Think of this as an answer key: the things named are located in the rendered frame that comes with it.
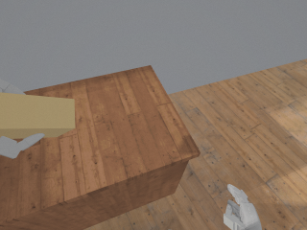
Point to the robot right hand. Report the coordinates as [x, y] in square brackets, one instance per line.
[243, 217]

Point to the robot left hand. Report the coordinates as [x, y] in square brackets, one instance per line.
[9, 147]

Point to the table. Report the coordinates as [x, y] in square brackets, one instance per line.
[129, 148]

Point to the sponge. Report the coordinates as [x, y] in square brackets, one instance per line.
[24, 115]

